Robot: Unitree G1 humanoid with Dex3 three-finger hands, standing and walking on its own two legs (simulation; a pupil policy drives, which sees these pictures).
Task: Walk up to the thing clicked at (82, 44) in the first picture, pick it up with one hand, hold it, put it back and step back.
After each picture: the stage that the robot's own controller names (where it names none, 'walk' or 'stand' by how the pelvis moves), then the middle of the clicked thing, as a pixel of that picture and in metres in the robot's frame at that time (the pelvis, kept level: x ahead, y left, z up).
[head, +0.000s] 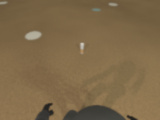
stand; (82, 48) +1.34 +0.15 -0.66
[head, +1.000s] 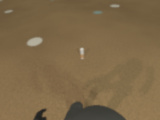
walk; (82, 53) +1.22 +0.22 -0.65
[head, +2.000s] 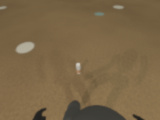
walk; (78, 68) +0.79 +0.22 -0.64
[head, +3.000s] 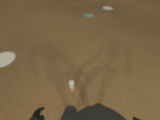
walk; (71, 85) +0.47 +0.20 -0.63
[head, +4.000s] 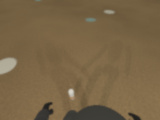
stand; (71, 94) +0.37 +0.21 -0.65
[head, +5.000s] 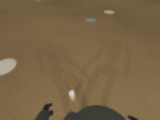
stand; (72, 95) +0.36 +0.20 -0.66
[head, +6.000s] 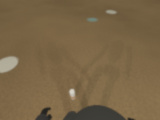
stand; (72, 94) +0.37 +0.19 -0.66
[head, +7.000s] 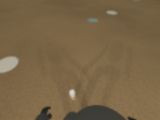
stand; (72, 95) +0.37 +0.19 -0.66
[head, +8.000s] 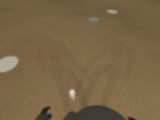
go down; (72, 95) +0.36 +0.19 -0.66
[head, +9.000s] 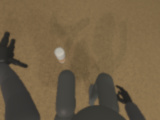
go down; (60, 56) +0.44 +0.23 -0.29
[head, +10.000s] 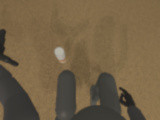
approach; (61, 56) +0.45 +0.23 -0.26
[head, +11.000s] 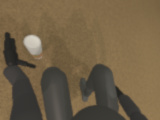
close in; (35, 49) +0.43 +0.28 -0.16
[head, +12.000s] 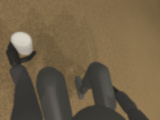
close; (25, 49) +0.43 +0.29 -0.16
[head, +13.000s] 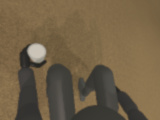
lift; (37, 56) +0.36 +0.28 -0.15
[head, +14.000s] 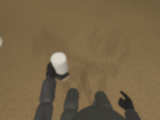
lift; (61, 69) +0.32 +0.18 +0.04
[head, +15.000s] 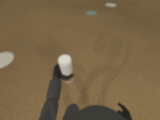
hold; (67, 71) +0.32 +0.16 +0.05
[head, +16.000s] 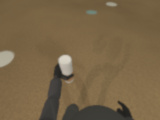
hold; (67, 71) +0.33 +0.16 +0.04
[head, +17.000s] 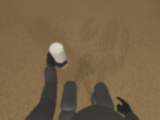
crouch; (60, 58) +0.41 +0.20 -0.03
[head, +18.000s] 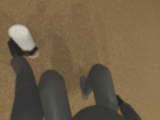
lower; (27, 45) +0.46 +0.29 -0.14
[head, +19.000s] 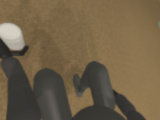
lower; (16, 43) +0.45 +0.31 -0.16
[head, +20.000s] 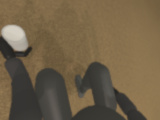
lower; (20, 44) +0.44 +0.31 -0.16
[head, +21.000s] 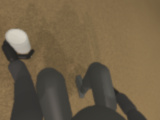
lower; (23, 47) +0.43 +0.30 -0.16
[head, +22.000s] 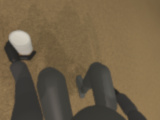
rest; (25, 48) +0.42 +0.30 -0.16
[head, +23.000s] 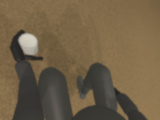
withdraw; (31, 49) +0.42 +0.28 -0.17
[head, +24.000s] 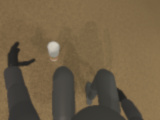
stand; (53, 53) +0.43 +0.25 -0.20
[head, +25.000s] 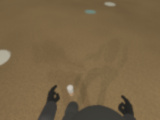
stand; (70, 90) +0.38 +0.18 -0.57
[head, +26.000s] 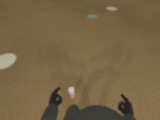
stand; (72, 92) +0.38 +0.19 -0.60
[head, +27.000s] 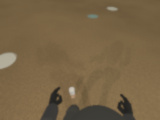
stand; (72, 92) +0.38 +0.18 -0.60
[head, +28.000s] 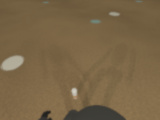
stand; (74, 93) +0.40 +0.18 -0.65
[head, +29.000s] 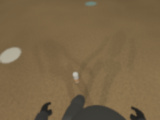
walk; (76, 77) +0.52 +0.21 -0.63
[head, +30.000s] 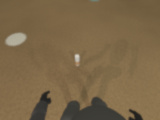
walk; (77, 60) +0.81 +0.18 -0.63
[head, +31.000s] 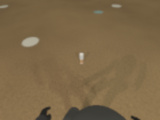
stand; (81, 58) +1.03 +0.18 -0.64
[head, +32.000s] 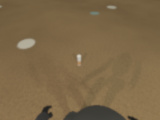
stand; (79, 60) +1.01 +0.19 -0.66
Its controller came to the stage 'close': yes
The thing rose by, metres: 0.68
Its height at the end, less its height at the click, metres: +0.00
